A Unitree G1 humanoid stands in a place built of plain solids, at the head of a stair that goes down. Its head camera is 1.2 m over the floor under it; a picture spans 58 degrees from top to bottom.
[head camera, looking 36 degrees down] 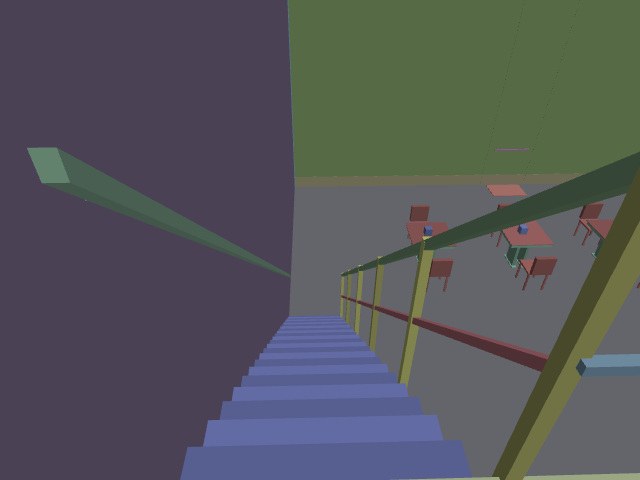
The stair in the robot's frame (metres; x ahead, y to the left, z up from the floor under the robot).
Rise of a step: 0.19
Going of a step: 0.21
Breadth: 0.91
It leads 2 degrees to the left of straight ahead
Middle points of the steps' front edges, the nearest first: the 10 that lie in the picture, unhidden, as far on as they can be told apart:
0.77 -0.02 -0.19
0.98 -0.01 -0.38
1.19 -0.01 -0.57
1.40 0.00 -0.76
1.62 0.00 -0.96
1.83 0.01 -1.15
2.04 0.01 -1.34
2.25 0.02 -1.53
2.46 0.03 -1.72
2.68 0.03 -1.91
